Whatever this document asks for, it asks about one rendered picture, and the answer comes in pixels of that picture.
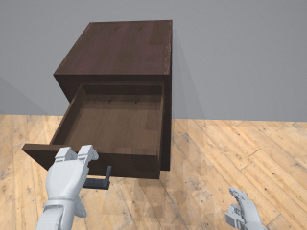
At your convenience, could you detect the drawer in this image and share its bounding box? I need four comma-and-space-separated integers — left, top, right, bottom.
22, 83, 165, 180

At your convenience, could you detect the left robot forearm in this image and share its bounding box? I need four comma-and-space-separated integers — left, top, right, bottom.
35, 198, 77, 230

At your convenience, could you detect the handle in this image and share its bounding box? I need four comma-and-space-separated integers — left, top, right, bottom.
83, 166, 112, 190

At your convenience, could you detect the cabinet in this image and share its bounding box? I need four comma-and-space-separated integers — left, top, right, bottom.
53, 19, 173, 172

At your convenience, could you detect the robot left hand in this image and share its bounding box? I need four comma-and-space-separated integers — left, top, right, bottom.
45, 145, 99, 218

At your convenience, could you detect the robot right hand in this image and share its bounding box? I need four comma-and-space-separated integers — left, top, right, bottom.
224, 187, 262, 230

